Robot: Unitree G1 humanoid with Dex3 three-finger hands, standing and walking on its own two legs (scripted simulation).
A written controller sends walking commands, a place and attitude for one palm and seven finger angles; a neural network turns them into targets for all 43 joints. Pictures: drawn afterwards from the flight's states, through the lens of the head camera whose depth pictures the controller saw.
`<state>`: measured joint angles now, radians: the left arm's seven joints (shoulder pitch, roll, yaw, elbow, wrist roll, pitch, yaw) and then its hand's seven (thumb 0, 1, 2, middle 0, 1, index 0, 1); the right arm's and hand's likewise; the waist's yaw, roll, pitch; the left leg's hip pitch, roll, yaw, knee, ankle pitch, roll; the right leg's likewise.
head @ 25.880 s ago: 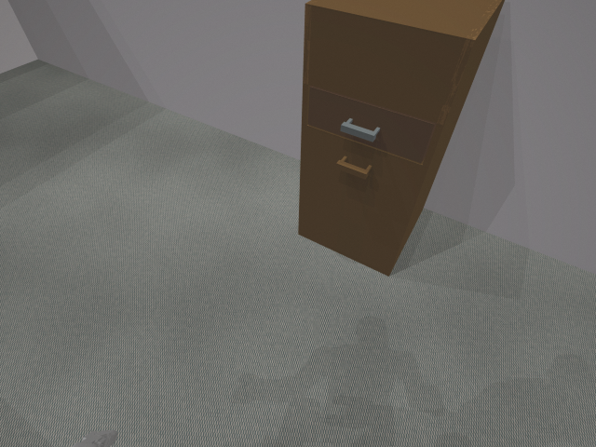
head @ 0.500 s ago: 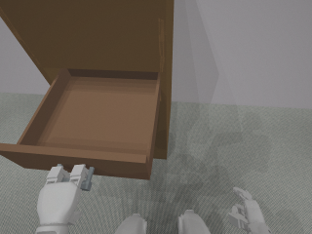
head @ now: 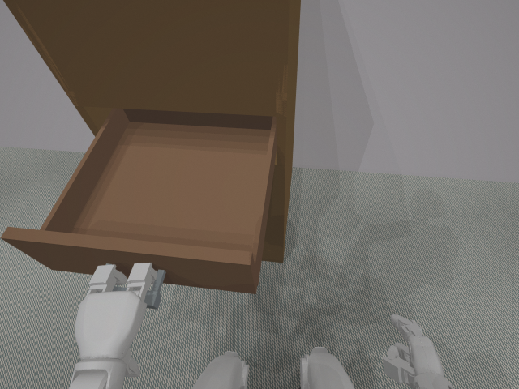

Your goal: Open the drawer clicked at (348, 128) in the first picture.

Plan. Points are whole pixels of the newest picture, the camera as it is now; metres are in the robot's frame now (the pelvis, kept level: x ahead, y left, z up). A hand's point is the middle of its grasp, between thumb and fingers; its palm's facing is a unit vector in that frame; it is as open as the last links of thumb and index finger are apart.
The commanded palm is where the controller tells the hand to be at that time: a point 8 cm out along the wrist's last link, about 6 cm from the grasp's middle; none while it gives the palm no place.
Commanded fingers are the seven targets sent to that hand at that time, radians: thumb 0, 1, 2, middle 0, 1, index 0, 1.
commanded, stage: lift the hand off the handle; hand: left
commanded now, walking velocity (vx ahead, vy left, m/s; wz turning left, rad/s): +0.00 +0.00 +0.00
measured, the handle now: (129, 284) +0.27 +0.24 -0.02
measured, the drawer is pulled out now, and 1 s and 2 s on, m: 0.30 0.30 0.30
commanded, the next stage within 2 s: none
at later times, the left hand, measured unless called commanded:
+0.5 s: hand (122, 315) +0.22 +0.23 -0.01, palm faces +0.00 -0.07 -1.00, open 13.4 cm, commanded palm +0.21 +0.24 +0.05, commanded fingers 0.00 -0.50 0.30 -0.30 -1.20 -0.30 -1.20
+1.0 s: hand (109, 307) +0.22 +0.24 +0.02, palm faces -0.01 -0.08 -1.00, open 13.0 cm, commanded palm +0.21 +0.24 +0.09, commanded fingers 0.00 -0.50 0.30 -0.30 -1.20 -0.30 -1.20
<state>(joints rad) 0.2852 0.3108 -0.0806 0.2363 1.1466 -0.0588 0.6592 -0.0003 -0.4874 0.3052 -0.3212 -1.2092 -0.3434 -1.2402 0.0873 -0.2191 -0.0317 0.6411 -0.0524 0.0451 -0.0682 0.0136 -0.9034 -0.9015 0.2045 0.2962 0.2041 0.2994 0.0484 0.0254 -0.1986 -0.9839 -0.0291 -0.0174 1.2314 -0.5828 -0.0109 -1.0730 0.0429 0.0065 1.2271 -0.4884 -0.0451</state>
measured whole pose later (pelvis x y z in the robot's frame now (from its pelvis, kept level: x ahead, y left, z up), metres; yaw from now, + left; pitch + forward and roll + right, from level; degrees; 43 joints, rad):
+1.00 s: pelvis +0.02 +0.01 +0.04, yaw -1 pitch +13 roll +1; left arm 0.37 0.35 -0.09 0.10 1.09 -0.06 0.53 0.00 -0.49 0.30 -0.32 -1.20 -0.48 -1.23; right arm 0.11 -0.22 -0.02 0.60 -0.04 0.05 -0.05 0.01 -0.90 -0.90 0.20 0.30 0.20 0.30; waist 0.05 0.04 -0.15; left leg -0.72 -0.03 -0.01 1.03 -0.53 0.01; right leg -0.81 0.04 0.02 1.02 -0.44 -0.03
